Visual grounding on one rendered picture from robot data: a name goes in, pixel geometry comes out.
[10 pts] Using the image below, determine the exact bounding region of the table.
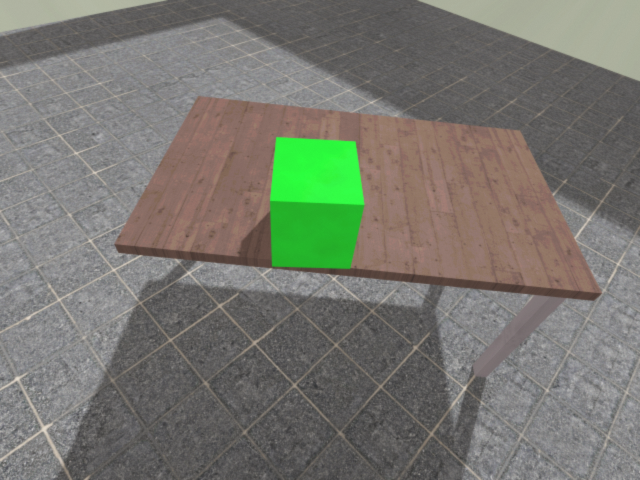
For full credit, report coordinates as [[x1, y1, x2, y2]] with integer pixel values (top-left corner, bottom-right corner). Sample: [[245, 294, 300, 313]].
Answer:
[[114, 96, 602, 377]]

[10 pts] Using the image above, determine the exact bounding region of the carton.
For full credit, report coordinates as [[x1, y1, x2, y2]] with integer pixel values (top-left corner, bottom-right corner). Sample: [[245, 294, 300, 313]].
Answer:
[[270, 137, 364, 269]]

